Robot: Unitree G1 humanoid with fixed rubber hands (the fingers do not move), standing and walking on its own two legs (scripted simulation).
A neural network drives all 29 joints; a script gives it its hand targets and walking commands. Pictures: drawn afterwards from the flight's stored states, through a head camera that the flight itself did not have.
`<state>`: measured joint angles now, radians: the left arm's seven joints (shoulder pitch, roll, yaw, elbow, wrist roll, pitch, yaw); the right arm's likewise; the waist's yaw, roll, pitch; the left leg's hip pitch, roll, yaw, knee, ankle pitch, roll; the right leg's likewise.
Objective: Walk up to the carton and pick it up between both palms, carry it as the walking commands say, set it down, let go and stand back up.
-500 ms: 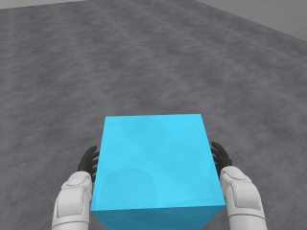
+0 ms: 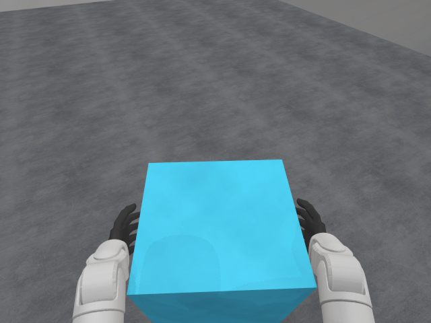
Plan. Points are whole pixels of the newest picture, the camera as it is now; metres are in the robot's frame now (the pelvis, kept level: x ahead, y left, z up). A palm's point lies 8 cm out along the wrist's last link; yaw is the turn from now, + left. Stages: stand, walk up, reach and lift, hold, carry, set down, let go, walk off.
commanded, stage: hold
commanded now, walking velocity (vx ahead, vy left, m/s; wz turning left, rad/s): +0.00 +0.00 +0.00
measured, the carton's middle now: (217, 248) +0.29 +0.00 -0.03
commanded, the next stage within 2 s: carry in 0.20 s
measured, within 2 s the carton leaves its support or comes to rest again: neither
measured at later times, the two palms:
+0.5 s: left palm (83, 263) +0.23 +0.23 +0.05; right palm (292, 243) +0.25 -0.13 +0.06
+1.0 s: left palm out of the picture +0.08 +0.27 +0.09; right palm out of the picture +0.09 -0.08 +0.08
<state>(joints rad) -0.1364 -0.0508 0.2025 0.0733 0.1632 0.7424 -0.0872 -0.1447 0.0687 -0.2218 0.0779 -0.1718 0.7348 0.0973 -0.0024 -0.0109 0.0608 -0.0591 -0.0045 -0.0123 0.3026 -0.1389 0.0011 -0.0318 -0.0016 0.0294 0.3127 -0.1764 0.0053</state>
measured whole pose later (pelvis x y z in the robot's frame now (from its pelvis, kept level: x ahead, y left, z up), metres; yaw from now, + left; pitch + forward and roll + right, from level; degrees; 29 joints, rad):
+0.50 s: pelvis -0.03 +0.04 -0.03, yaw +2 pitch +3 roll +0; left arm -0.07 -0.06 0.18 -0.33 0.05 0.98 0.00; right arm -0.10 0.07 -0.20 -0.29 -0.04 0.97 0.03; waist 0.00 -0.02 -0.07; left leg -0.43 -0.02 0.10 0.65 -0.26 0.07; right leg -0.47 -0.07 -0.01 0.86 -0.47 0.03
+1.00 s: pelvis -0.15 +0.10 -0.01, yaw +1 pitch +4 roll +4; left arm 0.03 -0.11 0.18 -0.53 -0.03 1.17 0.07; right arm -0.01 0.07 -0.18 -0.51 0.05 1.19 -0.08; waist -0.01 -0.02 -0.12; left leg -0.51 0.01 0.01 1.01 -0.42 -0.03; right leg -0.44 -0.14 -0.07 0.55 -0.18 0.02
